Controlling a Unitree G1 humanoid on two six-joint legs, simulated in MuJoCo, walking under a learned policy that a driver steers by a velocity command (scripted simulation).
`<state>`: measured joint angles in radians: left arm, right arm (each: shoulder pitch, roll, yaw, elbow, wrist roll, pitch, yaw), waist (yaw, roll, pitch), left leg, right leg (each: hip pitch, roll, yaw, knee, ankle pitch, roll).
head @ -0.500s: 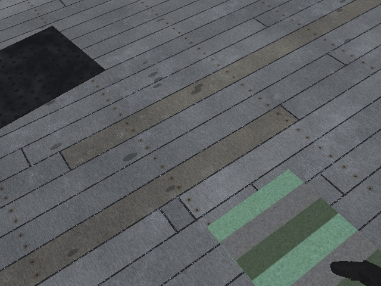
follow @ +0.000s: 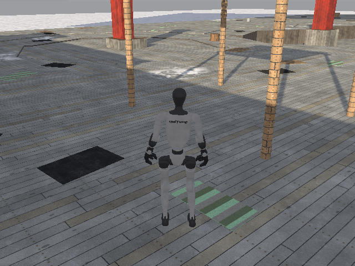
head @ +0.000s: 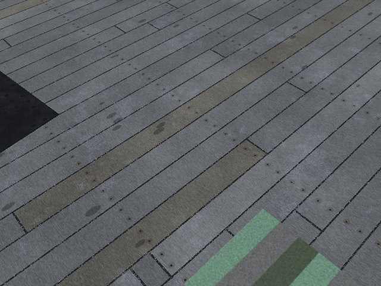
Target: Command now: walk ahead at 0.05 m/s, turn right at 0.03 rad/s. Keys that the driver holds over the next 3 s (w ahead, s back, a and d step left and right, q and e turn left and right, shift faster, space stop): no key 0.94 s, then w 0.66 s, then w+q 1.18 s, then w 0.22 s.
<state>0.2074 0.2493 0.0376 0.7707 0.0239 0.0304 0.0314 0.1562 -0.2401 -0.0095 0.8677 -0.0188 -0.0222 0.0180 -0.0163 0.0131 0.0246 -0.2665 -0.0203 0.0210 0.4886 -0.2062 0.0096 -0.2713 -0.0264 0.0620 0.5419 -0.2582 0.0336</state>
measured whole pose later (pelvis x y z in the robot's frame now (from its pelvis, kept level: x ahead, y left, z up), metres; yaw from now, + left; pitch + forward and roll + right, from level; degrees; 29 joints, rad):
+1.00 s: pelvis +0.03 -0.02 +0.00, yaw +1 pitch -2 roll +0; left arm 0.22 0.22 0.02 1.08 0.00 0.00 0.04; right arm 0.21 -0.23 -0.02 1.11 0.00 0.01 -0.04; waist -0.01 0.01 0.03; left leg -0.21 0.02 -0.01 0.50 -0.28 -0.02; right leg -0.18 0.01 0.03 0.50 -0.29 0.00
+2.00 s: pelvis +0.47 -0.04 +0.01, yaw +11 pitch +0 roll -3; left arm 0.32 0.24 0.06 1.04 0.02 -0.11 0.01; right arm 0.16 -0.25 -0.08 0.89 0.02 -0.05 0.00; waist 0.05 0.03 0.01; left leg -0.72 0.13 -0.07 0.84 0.02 0.04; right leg 0.02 0.05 -0.21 0.21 -0.23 -0.04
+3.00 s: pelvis +1.00 +0.17 +0.01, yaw +43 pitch +2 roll -2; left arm 0.35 0.26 0.07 0.91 -0.01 -0.10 -0.02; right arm 0.17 -0.28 -0.07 0.67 0.01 -0.04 0.00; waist 0.08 0.05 0.01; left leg -0.67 0.10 -0.07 0.84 -0.12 0.01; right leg -0.08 0.02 -0.11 0.26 -0.21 -0.01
